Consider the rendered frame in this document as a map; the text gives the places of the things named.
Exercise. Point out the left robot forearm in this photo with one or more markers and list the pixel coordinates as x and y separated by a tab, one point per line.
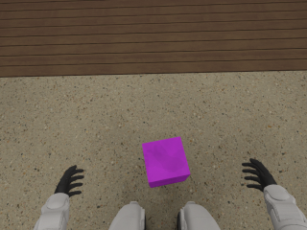
54	213

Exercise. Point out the right robot hand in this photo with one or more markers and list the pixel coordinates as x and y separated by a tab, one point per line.
264	177

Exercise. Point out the robot right shin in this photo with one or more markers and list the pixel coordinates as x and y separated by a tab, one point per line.
190	202

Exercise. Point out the left robot hand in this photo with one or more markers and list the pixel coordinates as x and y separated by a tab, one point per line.
64	185

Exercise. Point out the robot right thigh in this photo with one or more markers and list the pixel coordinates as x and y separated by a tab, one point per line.
196	217

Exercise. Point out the carton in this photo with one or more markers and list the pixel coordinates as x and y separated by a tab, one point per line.
165	162

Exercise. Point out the right robot forearm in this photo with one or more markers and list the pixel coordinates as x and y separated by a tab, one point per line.
281	206

